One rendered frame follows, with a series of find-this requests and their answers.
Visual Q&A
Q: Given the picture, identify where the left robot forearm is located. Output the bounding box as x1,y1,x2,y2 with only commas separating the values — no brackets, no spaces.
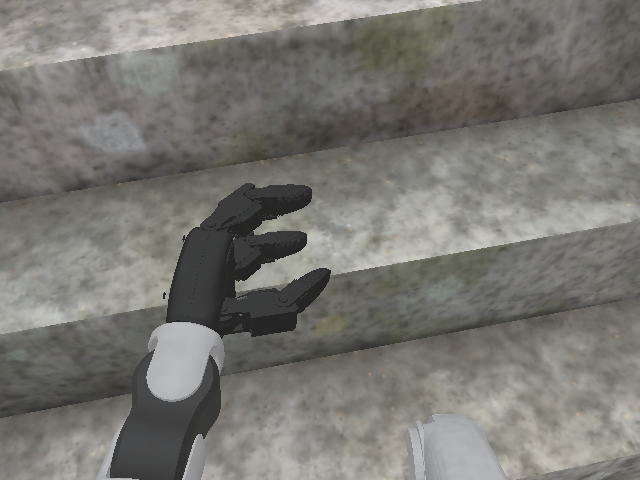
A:
96,322,225,480

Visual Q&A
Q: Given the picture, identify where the left robot hand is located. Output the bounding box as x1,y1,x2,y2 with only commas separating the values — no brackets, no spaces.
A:
163,183,331,339

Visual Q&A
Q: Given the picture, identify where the right robot thigh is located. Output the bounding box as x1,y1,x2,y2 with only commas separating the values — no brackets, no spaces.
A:
406,414,508,480

